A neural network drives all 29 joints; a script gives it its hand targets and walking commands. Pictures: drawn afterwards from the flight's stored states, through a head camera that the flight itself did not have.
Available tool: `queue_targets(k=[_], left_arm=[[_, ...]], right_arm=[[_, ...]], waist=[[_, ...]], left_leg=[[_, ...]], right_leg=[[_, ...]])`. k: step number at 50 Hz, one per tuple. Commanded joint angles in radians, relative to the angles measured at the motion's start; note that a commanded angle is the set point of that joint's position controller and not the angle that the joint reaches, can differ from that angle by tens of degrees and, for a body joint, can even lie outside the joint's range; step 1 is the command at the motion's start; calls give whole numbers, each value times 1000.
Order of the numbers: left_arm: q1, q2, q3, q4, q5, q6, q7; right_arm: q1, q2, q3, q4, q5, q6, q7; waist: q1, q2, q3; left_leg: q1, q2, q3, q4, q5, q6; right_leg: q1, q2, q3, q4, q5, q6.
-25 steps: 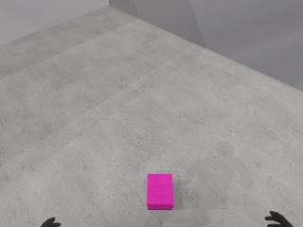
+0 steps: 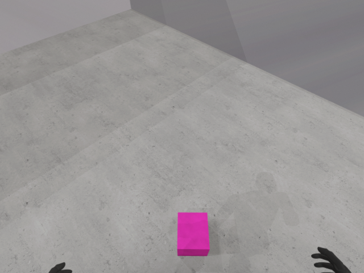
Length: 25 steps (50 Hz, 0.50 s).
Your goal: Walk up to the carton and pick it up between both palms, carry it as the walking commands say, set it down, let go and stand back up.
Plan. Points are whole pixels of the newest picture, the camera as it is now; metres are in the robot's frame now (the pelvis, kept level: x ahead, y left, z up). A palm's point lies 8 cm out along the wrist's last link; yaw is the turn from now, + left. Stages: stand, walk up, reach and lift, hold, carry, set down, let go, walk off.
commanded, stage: walk up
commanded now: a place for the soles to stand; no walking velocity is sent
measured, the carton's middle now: (192, 234) +0.41 -0.03 -0.70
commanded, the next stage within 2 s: reach and lift in 0.14 s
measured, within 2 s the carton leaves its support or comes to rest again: neither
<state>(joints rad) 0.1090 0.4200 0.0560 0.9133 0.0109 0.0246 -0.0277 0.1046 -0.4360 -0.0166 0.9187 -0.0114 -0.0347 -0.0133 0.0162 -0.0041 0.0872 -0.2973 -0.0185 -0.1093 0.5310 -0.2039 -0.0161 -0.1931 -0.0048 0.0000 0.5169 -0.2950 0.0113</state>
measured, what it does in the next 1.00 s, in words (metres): lowers itself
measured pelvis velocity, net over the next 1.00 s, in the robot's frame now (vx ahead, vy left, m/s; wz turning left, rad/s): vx -0.03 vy -0.01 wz -0.06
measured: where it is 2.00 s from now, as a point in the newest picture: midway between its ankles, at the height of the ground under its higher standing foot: outside the picture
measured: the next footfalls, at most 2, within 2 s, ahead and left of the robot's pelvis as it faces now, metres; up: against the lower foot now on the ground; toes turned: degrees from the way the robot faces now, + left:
none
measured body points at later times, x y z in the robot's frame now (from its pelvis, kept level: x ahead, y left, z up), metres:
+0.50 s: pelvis +0.01 +0.02 -0.02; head +0.12 +0.02 +0.42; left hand +0.22 +0.28 -0.13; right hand +0.20 -0.30 -0.11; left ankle +0.05 +0.13 -0.73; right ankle -0.01 -0.13 -0.73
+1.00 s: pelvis -0.03 -0.01 -0.07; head +0.16 -0.01 +0.34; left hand +0.32 +0.21 -0.18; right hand +0.32 -0.26 -0.17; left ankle +0.05 +0.13 -0.73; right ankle -0.01 -0.13 -0.73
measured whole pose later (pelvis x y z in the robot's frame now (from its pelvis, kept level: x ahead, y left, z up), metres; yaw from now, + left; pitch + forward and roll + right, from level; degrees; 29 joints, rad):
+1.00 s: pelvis -0.03 -0.01 -0.07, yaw -4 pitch +25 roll +0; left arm -0.41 0.21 0.17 0.67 -0.03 0.14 0.02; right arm -0.47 -0.25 -0.18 0.73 -0.01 0.12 0.00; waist 0.03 -0.02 -0.02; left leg -1.08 0.01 -0.06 0.93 -0.29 -0.05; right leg -1.03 0.04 0.05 0.98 -0.40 0.01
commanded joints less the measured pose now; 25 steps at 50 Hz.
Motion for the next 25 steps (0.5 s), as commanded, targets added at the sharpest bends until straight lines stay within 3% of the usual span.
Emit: queue_targets(k=[1, 7, 8, 9, 12, 20, 25], left_arm=[[-23, 176, 36, -42, -1, -11, 5], [-22, 172, 32, -26, -2, -11, 5], [-167, 81, 88, -377, 36, 38, 2], [-96, 100, 104, -356, 50, 81, -12], [-49, 88, 144, -407, 44, 153, -19], [-58, -49, 131, -427, 54, 166, 27], [-80, -85, 124, -435, 27, 140, 55]], right_arm=[[-24, -188, -40, -38, 1, -10, -4], [-36, -185, -38, -25, 2, -8, -2], [-124, 1, -174, -302, -81, 55, 57], [-11, -28, -176, -268, -88, 97, 80], [-54, -93, -215, -379, -94, 156, 100], [-168, -83, -204, -419, -95, 181, 128], [-194, -79, -205, -382, -92, 152, 126]], waist=[[-3, 17, -106], [-2, 16, -105], [-39, -32, 16], [-20, -39, 34], [-25, -15, 24], [35, 26, -82], [26, 26, -314]], left_leg=[[42, 103, -79, -94, 128, 88], [52, 103, -77, -112, 119, 84], [51, -60, 112, -36, -88, -21], [135, -61, 183, -42, -134, -13], [158, -53, 212, -42, -159, -11], [89, -8, 145, 5, 2, -27], [134, -16, 122, 146, 320, -32]], right_leg=[[17, -94, 90, -111, 35, -65], [22, -95, 90, -128, 39, -62], [-261, 9, -10, -132, -140, -17], [-261, 4, -57, -157, -202, -6], [-231, 24, -60, -134, -239, -16], [-241, 55, -35, 27, -49, -18], [-419, 70, -45, 172, 105, -4]])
